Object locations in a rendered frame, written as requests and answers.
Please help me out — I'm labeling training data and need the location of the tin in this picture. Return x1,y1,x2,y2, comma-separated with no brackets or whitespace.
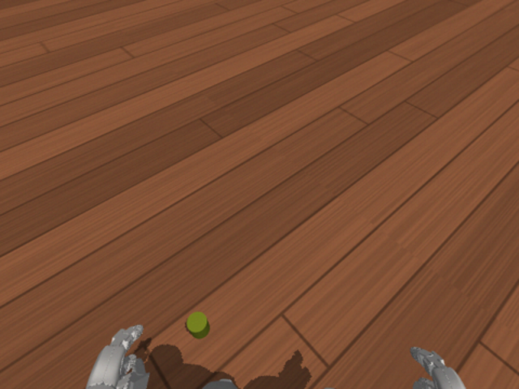
187,312,210,339

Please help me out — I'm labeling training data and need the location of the left robot hand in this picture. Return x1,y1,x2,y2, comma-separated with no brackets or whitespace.
86,325,150,389

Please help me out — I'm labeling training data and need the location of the right robot hand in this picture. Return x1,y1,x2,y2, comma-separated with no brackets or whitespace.
410,347,466,389

